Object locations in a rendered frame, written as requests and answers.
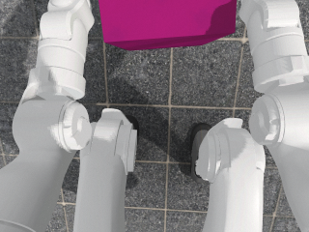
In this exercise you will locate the robot right forearm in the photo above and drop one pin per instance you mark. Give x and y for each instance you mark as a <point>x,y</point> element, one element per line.
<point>277,46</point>

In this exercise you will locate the robot left upper arm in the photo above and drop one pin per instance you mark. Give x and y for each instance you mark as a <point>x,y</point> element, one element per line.
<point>48,133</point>

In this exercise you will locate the robot right upper arm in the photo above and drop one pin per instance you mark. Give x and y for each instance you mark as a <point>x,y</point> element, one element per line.
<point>280,120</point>

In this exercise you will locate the carton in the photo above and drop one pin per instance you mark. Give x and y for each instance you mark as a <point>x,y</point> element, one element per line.
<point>154,24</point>

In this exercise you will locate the robot right shin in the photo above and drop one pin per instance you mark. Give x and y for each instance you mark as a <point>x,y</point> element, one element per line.
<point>234,123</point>

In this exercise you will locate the right robot foot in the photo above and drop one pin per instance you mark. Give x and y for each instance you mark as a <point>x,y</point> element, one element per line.
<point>197,135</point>

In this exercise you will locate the robot left forearm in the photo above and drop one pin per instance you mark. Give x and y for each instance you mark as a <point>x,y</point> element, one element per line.
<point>62,46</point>

